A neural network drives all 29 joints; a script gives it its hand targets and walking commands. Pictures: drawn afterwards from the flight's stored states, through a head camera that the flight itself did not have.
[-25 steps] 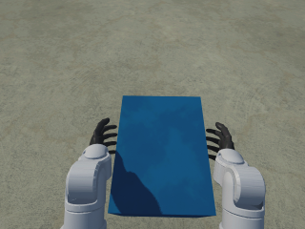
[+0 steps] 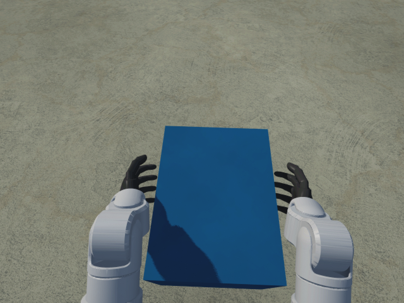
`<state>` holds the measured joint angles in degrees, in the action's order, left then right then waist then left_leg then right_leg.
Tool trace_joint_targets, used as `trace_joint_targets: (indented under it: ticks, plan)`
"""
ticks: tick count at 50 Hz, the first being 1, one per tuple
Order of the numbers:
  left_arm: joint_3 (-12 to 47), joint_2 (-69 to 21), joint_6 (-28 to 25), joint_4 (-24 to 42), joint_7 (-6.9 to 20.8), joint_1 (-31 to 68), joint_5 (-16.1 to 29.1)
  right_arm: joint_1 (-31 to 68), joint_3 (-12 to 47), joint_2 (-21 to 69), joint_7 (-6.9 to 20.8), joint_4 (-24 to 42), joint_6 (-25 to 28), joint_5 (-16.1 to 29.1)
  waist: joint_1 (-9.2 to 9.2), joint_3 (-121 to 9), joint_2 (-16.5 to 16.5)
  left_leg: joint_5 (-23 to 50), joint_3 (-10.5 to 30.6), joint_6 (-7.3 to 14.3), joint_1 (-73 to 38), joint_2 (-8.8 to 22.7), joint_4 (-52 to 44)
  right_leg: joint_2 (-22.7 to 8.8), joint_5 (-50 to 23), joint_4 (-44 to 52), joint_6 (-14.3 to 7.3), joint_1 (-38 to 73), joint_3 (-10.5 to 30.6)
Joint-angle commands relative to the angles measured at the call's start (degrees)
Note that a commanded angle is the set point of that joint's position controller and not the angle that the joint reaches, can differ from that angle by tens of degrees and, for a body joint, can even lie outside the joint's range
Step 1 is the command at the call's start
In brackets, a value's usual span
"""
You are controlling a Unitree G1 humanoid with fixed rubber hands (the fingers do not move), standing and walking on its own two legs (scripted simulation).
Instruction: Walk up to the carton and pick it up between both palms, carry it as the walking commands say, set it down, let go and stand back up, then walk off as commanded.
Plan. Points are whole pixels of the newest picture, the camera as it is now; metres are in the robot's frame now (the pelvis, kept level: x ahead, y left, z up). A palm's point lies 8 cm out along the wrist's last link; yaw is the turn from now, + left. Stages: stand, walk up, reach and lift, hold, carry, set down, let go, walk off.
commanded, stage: carry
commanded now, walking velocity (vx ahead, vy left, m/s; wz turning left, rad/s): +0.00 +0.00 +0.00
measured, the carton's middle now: (213, 208) +0.30 +0.00 +0.00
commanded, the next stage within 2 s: none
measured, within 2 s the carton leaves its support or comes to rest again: neither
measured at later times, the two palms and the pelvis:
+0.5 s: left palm (166, 146) +0.39 +0.09 +0.10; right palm (311, 157) +0.38 -0.19 +0.09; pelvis +0.11 -0.04 -0.01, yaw -1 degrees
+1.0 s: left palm (197, 134) +0.43 +0.03 +0.09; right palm (338, 146) +0.40 -0.25 +0.09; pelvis +0.15 -0.09 -0.02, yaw -5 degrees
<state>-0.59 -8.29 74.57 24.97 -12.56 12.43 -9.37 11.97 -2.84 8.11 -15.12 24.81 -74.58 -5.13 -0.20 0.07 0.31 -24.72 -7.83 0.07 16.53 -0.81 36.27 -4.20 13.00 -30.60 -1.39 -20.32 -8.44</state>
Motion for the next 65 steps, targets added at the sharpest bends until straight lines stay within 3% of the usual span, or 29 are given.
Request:
trace_joint_targets:
  ticks: [1, 3, 5, 8, 16, 18, 19, 20, 21, 22, 24, 27, 31, 34, 35, 36, 37, 38, 39, 41, 47, 49, 50, 51, 52, 53, 55, 61, 65]
  plan:
    - [32.1, -62.94, -4.9, 7.49, 14.4, 22.02, 27.09, 26.04, 34.89, 61.57, 15.66, 10.93, 4.25, 22.88, -0.26, -28.69, -1.46, 43.44, 7.94, 1.1, -19.88, 10.94, -13.85, -6.31, -19.0, -0.4, 1.73, 8.61, 3.21]
    - [32.85, -62.59, -4.88, 8.23, 14.36, 23.48, 27.03, 25.21, 34.27, 61.0, 15.82, 10.35, 4.47, 22.64, 0.36, -28.84, 7.24, 64.2, 9.19, 3.81, -21.45, 16.05, -9.65, -3.21, -1.13, -0.45, 2.51, 4.77, 2.17]
    - [32.65, -62.07, -4.48, 7.95, 13.9, 22.41, 26.67, 23.68, 33.84, 60.1, 15.77, 9.6, 3.71, 22.06, -0.33, -28.28, 6.8, 77.25, 9.58, 3.41, -26.43, 18.29, -6.66, -1.36, -2.07, -5.32, 2.88, 0.38, 0.54]
    - [33.13, -60.79, -3.23, 6.2, 13.6, 22.3, 27.16, 20.56, 31.57, 57.76, 15.52, 7.21, 2.88, 20.64, -1.03, -23.7, 11.19, 86.48, 11.45, 4.01, -29.41, 20.43, -5.91, 0.82, 10.59, -8.95, 2.75, -9.13, -0.33]
    - [32.52, -60.64, -2.95, 5.2, 13.89, 22.27, 26.54, 23.71, 33.26, 58.33, 15.9, 8.66, 2.72, 20.79, -1.04, -20.56, 9.05, 75.64, 10.4, 6.54, -27.22, 20.83, -2.11, 2.36, 8.07, -5.6, 1.64, -10.1, 0.23]
    - [32.06, -60.88, -2.86, 5.23, 14.09, 21.24, 26.6, 24.36, 33.78, 58.96, 15.61, 9.59, 2.77, 21.24, 0.1, -22.24, 7.79, 71.87, 6.17, 4.05, -22.87, 18.89, 1.92, 2.02, -2.13, 1.89, 1.05, -1.84, -1.23]
    - [32.1, -60.7, -2.96, 6.15, 14.04, 22.67, 27.11, 24.32, 33.34, 58.87, 15.28, 9.77, 2.63, 21.06, 0.41, -24.17, 3.96, 66.38, 2.99, 1.31, -16.28, 16.06, 6.51, 0.06, -18.35, 2.73, -0.09, 7.91, 0.18]
    - [31.08, -60.13, -2.76, 5.22, 14.09, 20.05, 26.84, 24.26, 33.84, 58.51, 14.8, 10.46, 2.45, 21.2, 1.06, -26.9, -3.31, 50.72, 0.66, -1.11, -5.4, 12.65, 14.86, -5.28, -45.97, -0.76, -3.15, 20.18, 6.0]
    - [31.37, -60.68, -3.13, 4.92, 14.38, 19.42, 26.92, 24.09, 34.47, 58.78, 14.96, 11.06, 2.45, 21.36, 1.72, -26.28, -15.55, 7.62, -1.78, -3.28, 10.86, 4.3, 23.87, -11.99, -76.99, -2.33, -8.6, 32.14, 13.88]
    - [30.26, -59.71, -3.31, 3.98, 14.49, 18.73, 26.85, 26.11, 35.83, 59.24, 14.79, 10.97, 2.48, 21.7, 1.6, -23.56, -19.93, -10.08, 0.28, -3.18, 20.01, 2.12, 28.7, -13.96, -86.5, -2.04, -8.8, 36.64, 15.25]
    - [30.23, -60.08, -3.78, 6.57, 14.62, 19.61, 26.93, 23.8, 36.65, 60.89, 14.9, 10.31, 3.04, 22.83, 1.5, -22.72, -10.79, -9.67, 2.71, -1.06, 23.64, 2.46, 24.23, -14.08, -75.65, 0.35, -9.19, 37.24, 14.63]
    - [30.36, -60.93, -4.61, 8.37, 14.68, 20.42, 27.65, 23.28, 36.49, 61.98, 14.71, 10.01, 3.63, 22.78, 1.08, -22.77, -14.29, -3.06, 1.51, -0.98, 19.01, 3.01, 18.85, -10.97, -64.23, 0.6, -8.79, 31.4, 10.22]
    - [30.79, -60.8, -5.41, 8.55, 14.81, 19.45, 27.22, 23.6, 36.51, 61.04, 14.8, 11.61, 4.68, 22.91, 1.36, -24.1, -15.68, 5.35, -1.13, -0.72, 10.63, 1.76, 8.64, -7.58, -60.5, -0.95, -6.26, 25.01, 5.13]
    - [31.34, -61.36, -5.5, 8.24, 14.58, 19.51, 27.11, 24.33, 36.1, 60.27, 15.06, 12.31, 5.02, 23.15, 0.84, -25.18, -12.3, 12.2, -2.99, 0.39, 5.15, 2.72, 0.34, -7.1, -58.48, -6.22, -4.63, 22.58, 3.74]
    - [31.77, -61.17, -5.27, 7.65, 14.3, 19.26, 27.22, 21.9, 35.25, 60.32, 15.14, 10.37, 4.75, 22.68, -0.46, -27.46, -9.97, 20.78, -1.54, 1.0, -2.37, 5.76, -6.75, -6.51, -54.71, -11.75, -3.35, 19.35, 2.39]
    - [32.24, -60.36, -5.09, 7.38, 14.24, 19.53, 27.67, 20.32, 33.73, 59.22, 15.25, 9.35, 4.77, 22.03, -1.69, -29.82, -3.96, 43.85, 6.71, 3.28, -14.61, 13.92, -8.71, -4.56, -38.78, -18.75, 0.08, 7.64, 2.23]
    - [32.53, -60.02, -4.69, 6.91, 14.21, 19.36, 27.44, 19.85, 32.62, 57.9, 15.19, 7.93, 4.63, 21.22, -1.19, -28.7, 12.37, 77.58, 21.97, 8.55, -23.49, 26.22, -7.6, 3.08, -1.36, -29.61, 2.46, -6.58, -0.56]
    - [33.41, -59.3, -5.02, 8.15, 14.11, 21.21, 27.21, 19.61, 32.44, 58.53, 15.47, 6.83, 4.9, 21.79, -0.6, -26.59, 16.63, 83.49, 26.72, 13.34, -23.59, 29.39, -8.2, 6.65, 22.45, -39.22, 2.69, -12.73, 5.57]
    - [33.87, -58.95, -5.1, 8.55, 13.96, 22.45, 27.21, 19.28, 32.67, 59.09, 15.7, 6.49, 4.51, 22.04, -0.32, -26.0, 12.57, 76.7, 24.24, 12.46, -20.41, 28.59, -7.57, 2.71, 22.94, -42.53, 1.99, -12.31, 10.46]
    - [34.13, -60.23, -4.83, 6.66, 13.86, 22.94, 27.31, 22.79, 33.14, 58.72, 15.8, 8.5, 4.63, 22.03, -0.54, -23.75, 7.02, 58.8, 19.58, 9.27, -17.91, 26.14, -8.82, 0.2, 19.25, -35.45, 1.82, -14.96, 10.77]
    - [32.54, -59.38, -4.21, 5.67, 13.68, 20.9, 27.01, 20.48, 32.69, 57.86, 15.61, 6.94, 3.68, 20.9, -0.22, -19.19, 10.72, 52.14, 14.48, 6.93, -8.79, 23.83, -7.68, 1.26, 14.98, -14.66, 2.37, -6.25, 4.88]
    - [32.7, -59.49, -4.01, 5.77, 13.79, 20.92, 27.23, 20.65, 32.65, 57.49, 15.58, 7.71, 3.6, 20.88, 0.56, -21.19, 12.68, 51.93, 10.66, 4.69, -6.76, 21.9, -4.59, 2.9, 7.76, -5.29, 2.08, 0.56, 1.63]
    - [31.66, -59.24, -3.72, 4.34, 13.81, 19.68, 26.81, 21.15, 32.59, 56.92, 15.21, 8.06, 3.7, 20.93, 1.03, -21.38, 12.41, 44.76, 8.45, 2.55, -4.21, 19.88, -1.61, 2.37, 2.96, 1.84, 1.26, 6.05, 1.33]
    - [31.21, -58.82, -3.41, 4.46, 13.87, 19.11, 26.59, 19.84, 32.94, 56.89, 15.17, 7.83, 3.41, 21.02, 0.95, -23.06, 6.95, 34.87, 4.33, -0.28, -0.56, 16.56, 3.7, -0.67, -7.94, 5.89, 0.37, 12.35, 3.04]
    - [30.4, -57.7, -3.35, 2.66, 13.98, 17.52, 26.26, 19.64, 33.05, 56.47, 15.02, 7.98, 3.29, 20.63, 0.71, -22.07, -8.61, 6.34, -0.51, -3.6, 11.67, 10.39, 13.9, -11.8, -33.07, 6.68, -3.27, 20.48, 14.79]
    - [31.24, -58.92, -4.15, 4.6, 14.37, 21.24, 27.19, 24.5, 34.89, 57.5, 15.22, 10.86, 3.61, 21.28, 0.99, -22.33, -19.25, -12.98, -0.32, -3.86, 15.78, 6.2, 23.24, -17.26, -47.38, 4.65, -8.31, 19.61, 18.74]
    - [31.64, -61.35, -4.88, 6.91, 14.86, 21.83, 27.72, 26.28, 36.99, 61.27, 15.66, 11.08, 4.38, 23.0, 1.41, -21.34, -11.05, -10.99, 2.93, -2.98, 17.53, 6.15, 32.86, -15.64, -45.95, 4.67, -9.84, 18.05, 15.36]
    - [29.46, -59.93, -5.89, 8.17, 14.7, 19.47, 27.17, 26.5, 38.2, 61.58, 14.82, 12.29, 5.0, 24.47, 1.14, -24.03, -12.06, -3.19, 1.59, -2.59, 21.34, 5.38, 30.75, -11.94, -46.38, 3.02, -8.29, 25.35, 10.73]
    - [29.08, -58.19, -5.01, 5.33, 14.42, 17.98, 26.21, 24.8, 36.91, 59.17, 14.33, 10.31, 4.2, 23.08, 1.25, -21.96, -10.53, -1.5, 1.05, -2.11, 16.78, 4.83, 25.44, -12.04, -36.39, 5.63, -9.12, 18.02, 11.36]
